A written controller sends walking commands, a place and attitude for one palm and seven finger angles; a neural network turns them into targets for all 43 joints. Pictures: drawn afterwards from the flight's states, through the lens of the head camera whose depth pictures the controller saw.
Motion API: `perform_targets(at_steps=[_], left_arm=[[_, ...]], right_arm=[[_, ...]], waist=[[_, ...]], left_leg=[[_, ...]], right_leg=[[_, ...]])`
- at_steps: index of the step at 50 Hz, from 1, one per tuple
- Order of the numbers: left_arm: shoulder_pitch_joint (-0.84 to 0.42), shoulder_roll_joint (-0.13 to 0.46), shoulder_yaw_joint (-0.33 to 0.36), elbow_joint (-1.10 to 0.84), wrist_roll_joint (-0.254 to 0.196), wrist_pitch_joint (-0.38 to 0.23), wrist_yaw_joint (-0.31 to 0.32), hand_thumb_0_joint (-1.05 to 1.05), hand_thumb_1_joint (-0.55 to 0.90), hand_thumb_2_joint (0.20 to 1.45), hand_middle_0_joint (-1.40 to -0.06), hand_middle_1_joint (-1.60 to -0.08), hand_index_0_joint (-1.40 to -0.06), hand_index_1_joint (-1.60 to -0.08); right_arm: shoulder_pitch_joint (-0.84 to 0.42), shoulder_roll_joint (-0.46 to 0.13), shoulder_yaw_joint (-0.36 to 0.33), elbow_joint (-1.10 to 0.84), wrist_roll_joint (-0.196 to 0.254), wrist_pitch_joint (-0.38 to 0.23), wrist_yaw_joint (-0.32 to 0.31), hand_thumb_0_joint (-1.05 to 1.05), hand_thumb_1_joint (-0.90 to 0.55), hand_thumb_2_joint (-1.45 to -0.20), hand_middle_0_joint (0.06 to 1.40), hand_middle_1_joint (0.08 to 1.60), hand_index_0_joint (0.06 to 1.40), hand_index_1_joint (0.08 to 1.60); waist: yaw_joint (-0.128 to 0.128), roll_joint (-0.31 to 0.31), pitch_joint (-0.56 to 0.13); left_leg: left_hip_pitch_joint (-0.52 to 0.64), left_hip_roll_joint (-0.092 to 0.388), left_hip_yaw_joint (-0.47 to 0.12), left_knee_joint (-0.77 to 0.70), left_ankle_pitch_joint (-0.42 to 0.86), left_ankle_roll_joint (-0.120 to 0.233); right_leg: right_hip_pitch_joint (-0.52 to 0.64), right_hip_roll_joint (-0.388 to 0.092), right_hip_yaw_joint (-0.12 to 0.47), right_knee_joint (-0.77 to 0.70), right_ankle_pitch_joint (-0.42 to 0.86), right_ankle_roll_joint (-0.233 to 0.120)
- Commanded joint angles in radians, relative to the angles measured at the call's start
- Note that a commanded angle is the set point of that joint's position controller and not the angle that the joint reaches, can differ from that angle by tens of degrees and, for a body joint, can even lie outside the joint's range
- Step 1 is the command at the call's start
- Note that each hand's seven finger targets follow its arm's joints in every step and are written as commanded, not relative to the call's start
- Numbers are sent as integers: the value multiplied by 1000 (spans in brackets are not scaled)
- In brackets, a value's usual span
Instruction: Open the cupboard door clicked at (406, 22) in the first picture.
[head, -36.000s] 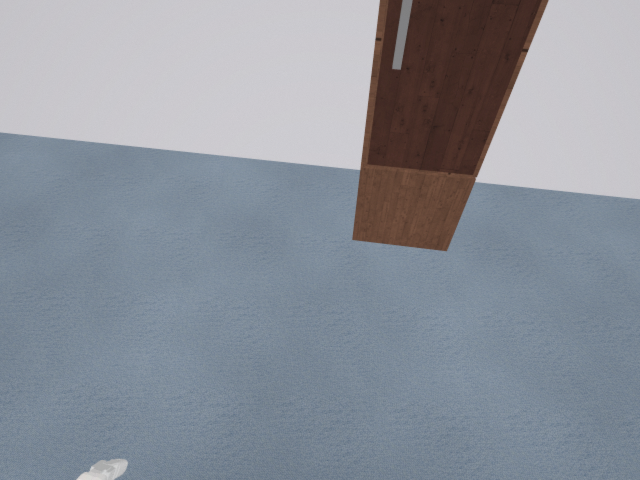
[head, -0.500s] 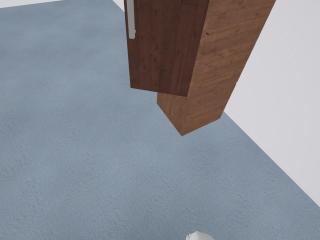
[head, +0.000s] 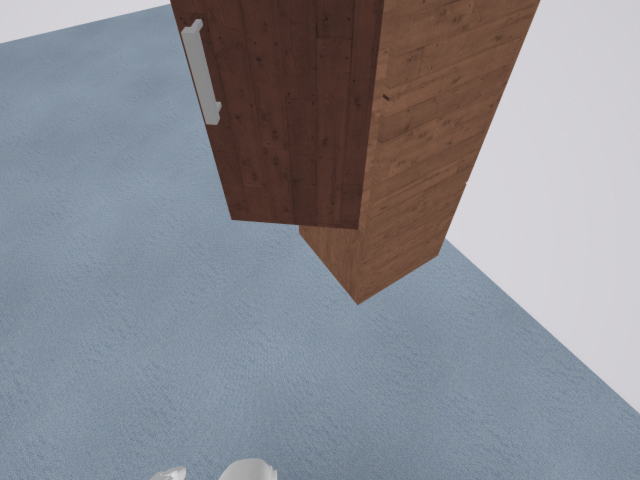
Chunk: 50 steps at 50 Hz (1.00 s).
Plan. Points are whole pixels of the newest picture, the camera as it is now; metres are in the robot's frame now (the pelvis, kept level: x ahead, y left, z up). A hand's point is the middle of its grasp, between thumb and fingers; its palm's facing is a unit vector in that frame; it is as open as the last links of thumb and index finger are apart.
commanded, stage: take the last steps up to it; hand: left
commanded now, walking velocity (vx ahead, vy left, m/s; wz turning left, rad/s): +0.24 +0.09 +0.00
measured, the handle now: (205, 74) +0.76 +0.23 +0.10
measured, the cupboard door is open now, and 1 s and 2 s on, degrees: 50 50 50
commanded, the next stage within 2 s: come to a stop and stand still in 0.22 s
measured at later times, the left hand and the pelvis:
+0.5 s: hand (150, 471) +0.16 +0.26 -0.19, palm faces +0.04 -0.99 -0.16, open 7.4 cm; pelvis +0.16 +0.09 +0.00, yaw -3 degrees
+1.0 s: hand (198, 396) +0.26 +0.20 -0.16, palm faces -0.07 -0.97 -0.25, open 7.4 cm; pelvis +0.16 +0.03 +0.00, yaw -4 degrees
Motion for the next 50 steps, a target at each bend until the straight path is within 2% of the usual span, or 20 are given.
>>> perform_targets(at_steps=[1, 9, 12, 13, 14, 15, 16, 19, 21, 25, 29, 36, 38, 39, 40, 41, 42, 43, 45, 50], left_arm=[[145, 93, -3, 32, 19, -13, -18, 0, 900, 900, -200, -300, -200, -300], [195, 159, -6, 90, 26, -4, -18, 0, 900, 900, -200, -300, -200, -300], [176, 173, 1, 94, 24, 11, -15, 0, 900, 900, -200, -300, -200, -300], [190, 150, -6, 89, 22, 16, -17, 0, 900, 900, -200, -300, -200, -300], [235, 103, -15, 73, 16, 20, -20, 0, 900, 900, -200, -300, -200, -300], [216, 77, -29, 47, 15, 19, -21, 0, 900, 900, -200, -300, -200, -300], [186, 78, -29, 42, 20, 26, -12, 0, 900, 900, -200, -300, -200, -300], [185, 48, -33, 82, 12, 59, -9, 0, 900, 900, -200, -300, -200, -300], [234, 48, -34, 96, 11, 87, -8, 0, 900, 900, -200, -300, -200, -300], [184, 91, -10, 50, 23, 123, -8, 0, 900, 900, -200, -300, -200, -300], [114, 102, 5, -4, 26, 140, -10, 0, 900, 900, -200, -300, -200, -300], [33, 100, -6, -57, 21, 130, -8, 0, 900, 900, -200, -300, -200, -300], [86, 111, -6, -42, 19, 117, -5, 0, 900, 900, -200, -300, -200, -300], [109, 144, -3, -38, 21, 108, -1, 0, 900, 900, -200, -300, -200, -300], [100, 201, 2, -36, 30, 92, 8, 0, 900, 900, -200, -300, -200, -300], [75, 249, -2, -36, 28, 83, 8, 0, 900, 900, -200, -300, -200, -300], [71, 251, -9, -37, 25, 80, 11, 0, 900, 900, -200, -300, -200, -300], [52, 236, -11, -24, 24, 72, 16, 0, 900, 900, -200, -300, -200, -300], [29, 220, -15, -24, 16, 69, 18, 0, 900, 900, -200, -300, -200, -300], [71, 242, 0, -9, 20, 69, 17, 0, 900, 900, -200, -300, -200, -300]], right_arm=[[12, -9, -10, -67, 1, -7, 15, 0, -900, -900, 200, 300, 200, 300], [-233, -61, -11, -168, 7, -23, 37, 0, -900, -900, 200, 300, 200, 300], [-143, -96, -12, -142, 3, -38, 26, 0, -900, -900, 200, 300, 200, 300], [-43, -145, -19, -114, -2, -48, 16, 0, -900, -900, 200, 300, 200, 300], [66, -246, -39, -97, -15, -54, 2, 0, -900, -900, 200, 300, 200, 300], [134, -296, -48, -95, -10, -43, -10, 0, -900, -900, 200, 300, 200, 300], [85, -273, -36, -103, -8, -39, -18, 0, -900, -900, 200, 300, 200, 300], [-114, -149, 12, -155, -1, -47, -38, 0, -900, -900, 200, 300, 200, 300], [-166, -155, 18, -150, 4, -44, -49, 0, -900, -900, 200, 300, 200, 300], [-135, -187, -15, -131, 3, -9, -61, 0, -900, -900, 200, 300, 200, 300], [-116, -210, -30, -125, -1, 4, -65, 0, -900, -900, 200, 300, 200, 300], [-82, -232, -47, -123, -7, 12, -51, 0, -900, -900, 200, 300, 200, 300], [-89, -234, -51, -124, 2, 17, -43, 0, -900, -900, 200, 300, 200, 300], [-86, -212, -47, -128, 10, 18, -35, 0, -900, -900, 200, 300, 200, 300], [-72, -147, -37, -136, 18, 19, -25, 0, -900, -900, 200, 300, 200, 300], [-96, -106, -21, -156, 20, 29, -15, 0, -900, -900, 200, 300, 200, 300], [-145, -107, -18, -165, 16, 45, -15, 0, -900, -900, 200, 300, 200, 300], [-140, -104, -16, -151, 14, 54, -21, 0, -900, -900, 200, 300, 200, 300], [-102, -128, -18, -123, 18, 54, -20, 0, -900, -900, 200, 300, 200, 300], [-144, -132, -21, -134, 21, 55, -8, 0, -900, -900, 200, 300, 200, 300]], waist=[[28, -97, -48], [69, -164, 16], [9, -114, -23], [-25, -27, -88], [-52, 152, -187], [-66, 245, -225], [-47, 184, -218], [38, 66, -87], [68, 63, -132], [41, 50, -148], [31, 129, -151], [14, 174, -168], [42, 156, -195], [53, 86, -196], [43, -106, -192], [44, -218, -135], [66, -163, -128], [48, -225, -136], [38, -221, -132], [72, -177, -65]], left_leg=[[-56, 30, 13, -147, 102, -26], [-6, -13, 41, -420, 106, -13], [237, -67, 80, -602, 157, 5], [414, -29, 44, -643, 199, 27], [603, 186, -204, -630, 332, 119], [626, 325, -357, -707, 461, 216], [535, 325, -338, -737, 430, 230], [225, 255, -177, -787, 605, 183], [232, 240, -94, -761, 756, 171], [264, 273, -121, -731, 734, 194], [312, 281, -126, -713, 755, 204], [321, 248, -144, -678, 726, 177], [295, 196, -109, -633, 610, 133], [235, 152, -84, -586, 464, 89], [116, 52, -2, -495, 215, 22], [58, -46, 38, -386, -179, -23], [56, -55, -7, -284, -259, -22], [28, -54, -36, -225, -263, -26], [4, -50, -30, -175, -191, -39], [10, -63, -24, -241, -157, -46]], right_leg=[[35, -260, 177, -273, 257, -92], [91, -298, 174, -236, 278, -77], [40, -244, 117, -85, 303, -33], [-28, -196, 84, 89, 280, -8], [-211, -83, 0, 325, -28, 38], [-309, -25, 11, 596, -383, 49], [-332, -47, 83, 725, -382, 37], [-214, -119, 173, 640, -208, 75], [-134, -104, 153, 526, -193, 93], [-163, -61, 130, 490, -210, 91], [-234, -42, 152, 550, -220, 92], [-101, -24, 109, 243, -206, 70], [27, -13, 79, 37, -16, 63], [114, -51, 119, -80, 105, 54], [190, -208, 278, -116, 310, 5], [115, -368, 354, -130, 469, -77], [74, -382, 343, -118, 596, -118], [108, -345, 340, -83, 710, -117], [179, -304, 273, -48, 819, -101], [181, -323, 293, -80, 691, -114]])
